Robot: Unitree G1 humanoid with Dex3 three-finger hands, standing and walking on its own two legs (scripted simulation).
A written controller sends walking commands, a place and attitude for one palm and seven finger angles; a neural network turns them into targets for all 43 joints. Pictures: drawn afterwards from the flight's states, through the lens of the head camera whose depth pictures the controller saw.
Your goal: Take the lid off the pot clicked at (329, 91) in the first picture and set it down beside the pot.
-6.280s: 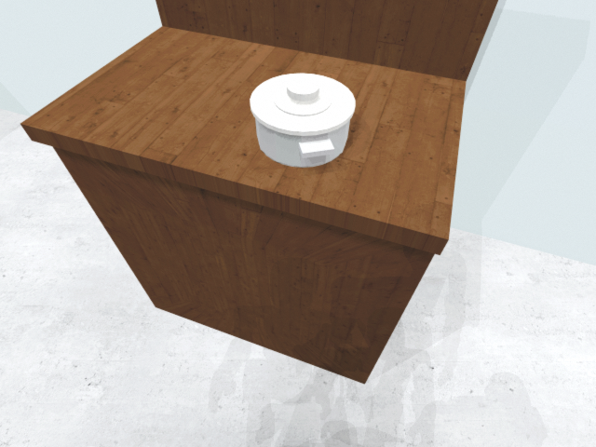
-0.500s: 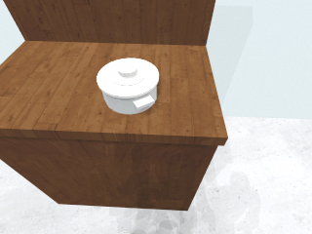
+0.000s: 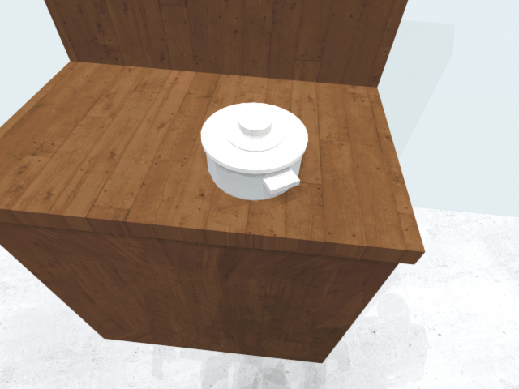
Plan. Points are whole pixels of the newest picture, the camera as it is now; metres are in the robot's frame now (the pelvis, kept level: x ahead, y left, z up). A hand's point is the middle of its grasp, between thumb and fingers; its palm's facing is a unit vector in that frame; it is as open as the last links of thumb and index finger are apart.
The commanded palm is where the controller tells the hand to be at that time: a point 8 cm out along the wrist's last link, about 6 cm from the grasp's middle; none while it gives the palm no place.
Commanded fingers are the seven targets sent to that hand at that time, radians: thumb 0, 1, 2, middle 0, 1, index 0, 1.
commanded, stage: come to a stop and stand still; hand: left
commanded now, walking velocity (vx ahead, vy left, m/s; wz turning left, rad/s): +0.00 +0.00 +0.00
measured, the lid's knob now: (255, 122) +0.48 +0.05 +0.17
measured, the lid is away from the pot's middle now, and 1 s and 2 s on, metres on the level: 0.00 0.00 0.00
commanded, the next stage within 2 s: none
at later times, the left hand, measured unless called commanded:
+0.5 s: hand out of the picture -0.02 +0.23 -0.18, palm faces +0.01 -0.98 -0.20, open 7.3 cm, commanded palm none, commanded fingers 0.00 0.90 0.90 -0.20 -0.30 -0.20 -0.30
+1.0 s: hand out of the picture -0.07 +0.18 -0.17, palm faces +0.03 -0.99 -0.15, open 7.3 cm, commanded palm none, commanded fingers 0.00 0.90 0.90 -0.20 -0.30 -0.20 -0.30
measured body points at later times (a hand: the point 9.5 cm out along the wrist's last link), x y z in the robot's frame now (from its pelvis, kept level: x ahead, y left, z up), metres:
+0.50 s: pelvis -0.02 +0.04 +0.01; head -0.01 +0.07 +0.45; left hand -0.02 +0.28 -0.16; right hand +0.02 -0.20 -0.13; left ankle +0.00 +0.06 -0.73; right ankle -0.05 -0.15 -0.73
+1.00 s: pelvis -0.04 +0.02 +0.01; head -0.04 +0.04 +0.46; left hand -0.07 +0.23 -0.16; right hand -0.02 -0.21 -0.14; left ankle +0.00 +0.06 -0.73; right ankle -0.05 -0.15 -0.73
